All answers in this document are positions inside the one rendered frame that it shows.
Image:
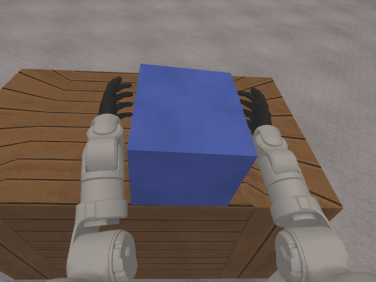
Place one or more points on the carton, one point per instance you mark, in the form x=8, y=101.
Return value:
x=189, y=141

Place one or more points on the pedestal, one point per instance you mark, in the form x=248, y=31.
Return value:
x=44, y=119

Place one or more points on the robot left upper arm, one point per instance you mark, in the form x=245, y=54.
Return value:
x=104, y=256

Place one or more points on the robot left hand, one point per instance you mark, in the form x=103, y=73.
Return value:
x=108, y=103

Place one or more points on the robot right upper arm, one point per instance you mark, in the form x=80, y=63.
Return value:
x=314, y=254

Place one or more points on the left robot forearm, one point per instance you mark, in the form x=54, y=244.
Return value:
x=102, y=199

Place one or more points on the right robot forearm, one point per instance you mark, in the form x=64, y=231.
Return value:
x=291, y=201

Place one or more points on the robot right hand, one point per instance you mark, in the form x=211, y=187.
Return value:
x=259, y=114

